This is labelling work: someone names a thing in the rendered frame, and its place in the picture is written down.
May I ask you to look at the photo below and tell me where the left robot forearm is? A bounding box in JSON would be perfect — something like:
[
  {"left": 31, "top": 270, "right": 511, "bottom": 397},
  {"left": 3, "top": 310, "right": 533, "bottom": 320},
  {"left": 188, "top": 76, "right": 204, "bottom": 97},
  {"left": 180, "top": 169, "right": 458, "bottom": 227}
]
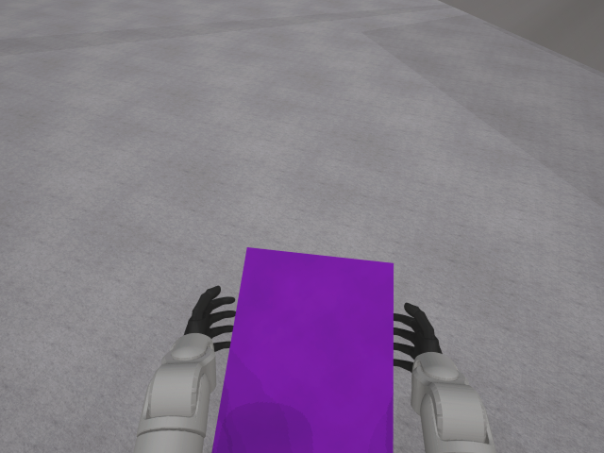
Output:
[{"left": 133, "top": 333, "right": 216, "bottom": 453}]

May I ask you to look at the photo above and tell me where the right robot forearm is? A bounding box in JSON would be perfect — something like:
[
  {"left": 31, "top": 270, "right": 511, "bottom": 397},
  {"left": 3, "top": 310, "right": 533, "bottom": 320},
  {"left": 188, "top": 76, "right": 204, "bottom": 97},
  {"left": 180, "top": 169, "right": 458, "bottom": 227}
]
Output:
[{"left": 411, "top": 352, "right": 496, "bottom": 453}]

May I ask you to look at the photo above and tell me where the carton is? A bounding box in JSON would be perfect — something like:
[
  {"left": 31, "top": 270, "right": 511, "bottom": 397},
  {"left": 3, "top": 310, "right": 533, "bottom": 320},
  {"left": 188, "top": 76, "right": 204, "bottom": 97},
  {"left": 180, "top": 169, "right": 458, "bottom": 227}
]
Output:
[{"left": 211, "top": 247, "right": 394, "bottom": 453}]

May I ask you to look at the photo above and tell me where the right robot hand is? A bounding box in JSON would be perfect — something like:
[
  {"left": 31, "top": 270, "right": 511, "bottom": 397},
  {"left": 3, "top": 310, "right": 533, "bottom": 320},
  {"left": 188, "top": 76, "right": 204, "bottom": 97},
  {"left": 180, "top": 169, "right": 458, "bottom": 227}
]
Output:
[{"left": 394, "top": 303, "right": 443, "bottom": 372}]

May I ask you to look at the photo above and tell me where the left robot hand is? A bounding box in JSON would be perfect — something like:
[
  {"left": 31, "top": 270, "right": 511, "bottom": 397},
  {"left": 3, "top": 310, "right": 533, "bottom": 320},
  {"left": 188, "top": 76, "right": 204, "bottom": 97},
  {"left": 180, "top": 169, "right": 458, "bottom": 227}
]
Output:
[{"left": 184, "top": 286, "right": 236, "bottom": 352}]

